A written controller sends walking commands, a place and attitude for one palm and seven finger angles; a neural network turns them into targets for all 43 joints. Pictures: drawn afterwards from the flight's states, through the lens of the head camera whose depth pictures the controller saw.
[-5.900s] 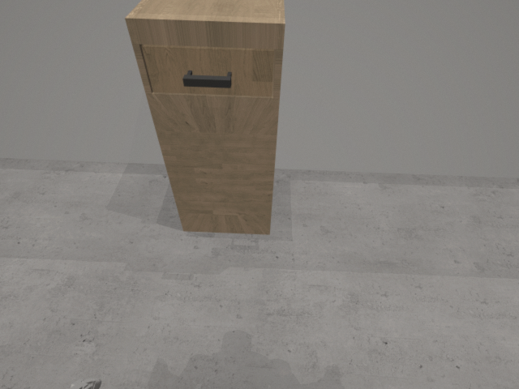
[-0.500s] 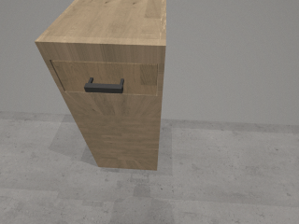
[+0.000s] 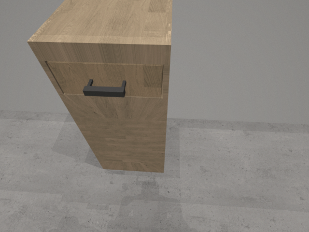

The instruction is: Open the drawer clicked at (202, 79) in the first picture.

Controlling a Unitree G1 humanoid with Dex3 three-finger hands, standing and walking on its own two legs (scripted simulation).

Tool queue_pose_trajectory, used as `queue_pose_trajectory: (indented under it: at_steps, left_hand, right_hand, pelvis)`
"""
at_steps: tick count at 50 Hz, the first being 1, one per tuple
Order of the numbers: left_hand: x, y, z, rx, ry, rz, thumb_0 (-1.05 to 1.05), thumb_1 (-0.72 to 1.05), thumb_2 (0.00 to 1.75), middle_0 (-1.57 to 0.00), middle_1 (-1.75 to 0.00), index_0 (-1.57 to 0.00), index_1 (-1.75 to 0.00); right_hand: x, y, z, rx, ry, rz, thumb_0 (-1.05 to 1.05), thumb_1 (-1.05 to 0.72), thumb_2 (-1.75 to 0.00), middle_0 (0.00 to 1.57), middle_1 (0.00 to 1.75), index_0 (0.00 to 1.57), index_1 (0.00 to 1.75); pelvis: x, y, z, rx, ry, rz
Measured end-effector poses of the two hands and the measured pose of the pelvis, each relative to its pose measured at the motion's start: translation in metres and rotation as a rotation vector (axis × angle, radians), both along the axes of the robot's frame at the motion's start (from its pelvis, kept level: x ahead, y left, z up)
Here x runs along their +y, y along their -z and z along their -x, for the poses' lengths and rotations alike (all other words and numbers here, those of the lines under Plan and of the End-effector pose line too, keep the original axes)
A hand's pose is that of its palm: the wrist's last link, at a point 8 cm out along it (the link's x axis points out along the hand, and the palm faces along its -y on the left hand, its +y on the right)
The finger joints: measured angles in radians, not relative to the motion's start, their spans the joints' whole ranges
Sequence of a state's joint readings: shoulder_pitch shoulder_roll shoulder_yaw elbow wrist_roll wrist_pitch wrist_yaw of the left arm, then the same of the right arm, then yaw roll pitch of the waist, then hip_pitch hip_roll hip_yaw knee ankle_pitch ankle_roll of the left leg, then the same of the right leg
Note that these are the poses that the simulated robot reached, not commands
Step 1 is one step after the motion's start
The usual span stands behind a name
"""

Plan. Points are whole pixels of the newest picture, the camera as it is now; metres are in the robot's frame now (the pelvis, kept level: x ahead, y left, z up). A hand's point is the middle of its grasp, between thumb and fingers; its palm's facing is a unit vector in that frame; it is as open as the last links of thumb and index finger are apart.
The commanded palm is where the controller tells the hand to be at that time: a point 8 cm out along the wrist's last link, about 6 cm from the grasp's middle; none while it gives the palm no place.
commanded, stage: come to a stop and stand still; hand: left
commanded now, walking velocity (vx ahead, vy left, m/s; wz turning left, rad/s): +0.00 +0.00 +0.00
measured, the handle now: (105, 87) +0.53 +0.21 +0.04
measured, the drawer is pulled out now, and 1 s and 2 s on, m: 0.00 0.00 0.00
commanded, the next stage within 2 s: look again from close up in 0.58 s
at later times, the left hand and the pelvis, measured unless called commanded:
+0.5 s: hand out of the picture -0.06 +0.20 -0.17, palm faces +0.03 -0.98 -0.18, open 7.4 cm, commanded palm none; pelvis -0.05 +0.03 +0.01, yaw +0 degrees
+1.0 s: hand out of the picture -0.06 +0.17 -0.17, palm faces +0.05 -0.99 -0.13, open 7.4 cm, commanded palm none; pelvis -0.04 +0.03 +0.01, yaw +0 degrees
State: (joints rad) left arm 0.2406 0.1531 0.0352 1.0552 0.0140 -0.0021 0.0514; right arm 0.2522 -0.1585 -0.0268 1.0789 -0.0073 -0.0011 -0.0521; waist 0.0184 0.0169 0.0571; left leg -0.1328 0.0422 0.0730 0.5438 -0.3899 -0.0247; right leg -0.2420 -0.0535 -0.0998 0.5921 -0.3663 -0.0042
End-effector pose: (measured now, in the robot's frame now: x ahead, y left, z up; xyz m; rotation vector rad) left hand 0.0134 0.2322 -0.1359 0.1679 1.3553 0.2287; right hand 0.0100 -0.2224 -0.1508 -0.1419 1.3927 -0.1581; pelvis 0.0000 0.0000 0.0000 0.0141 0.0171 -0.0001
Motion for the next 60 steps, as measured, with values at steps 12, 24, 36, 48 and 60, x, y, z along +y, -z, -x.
queue_pose_trajectory:
  at_steps: [12, 24, 36, 48, 60]
  left_hand:
    - [0.01, 0.007, 0.027, -0.064, 0.045, 0.047, 0.01, 0.91, 0.9, -0.21, -0.3, -0.2, -0.3]
    - [0.019, 0.003, 0.072, -0.003, 0.038, 0.072, 0.01, 0.91, 0.9, -0.2, -0.3, -0.2, -0.3]
    - [0.01, 0.003, 0.095, 0.076, 0.015, 0.096, 0.01, 0.9, 0.9, -0.2, -0.3, -0.2, -0.3]
    - [-0.008, 0.006, 0.08, 0.063, 0.011, 0.123, 0.01, 0.9, 0.9, -0.2, -0.3, -0.2, -0.3]
    - [-0.011, 0.007, 0.064, 0.043, 0.01, 0.118, 0.01, 0.91, 0.9, -0.2, -0.3, -0.2, -0.3]
  right_hand:
    - [0.006, -0.02, -0.016, -0.196, -0.059, 0.029, 0.01, -0.91, -0.89, 0.2, 0.3, 0.19, 0.3]
    - [0.021, -0.022, 0.036, -0.111, -0.046, 0.02, 0.0, -0.93, -0.89, 0.2, 0.3, 0.2, 0.3]
    - [0.042, -0.014, 0.083, 0.037, -0.008, -0.029, 0.01, -0.91, -0.89, 0.2, 0.3, 0.2, 0.3]
    - [0.048, -0.011, 0.069, 0.027, 0.001, -0.049, 0.01, -0.91, -0.89, 0.2, 0.3, 0.2, 0.3]
    - [0.036, -0.013, 0.053, 0.007, 0.002, -0.024, 0.01, -0.92, -0.89, 0.2, 0.3, 0.19, 0.3]
  pelvis:
    - [0.017, 0.0, 0.036, -0.055, -0.008, 0.026]
    - [0.029, -0.007, 0.049, -0.04, -0.006, 0.021]
    - [0.031, -0.008, 0.047, -0.037, -0.007, 0.018]
    - [0.027, -0.007, 0.038, -0.037, -0.002, 0.017]
    - [0.022, -0.008, 0.028, -0.04, 0.0, 0.016]
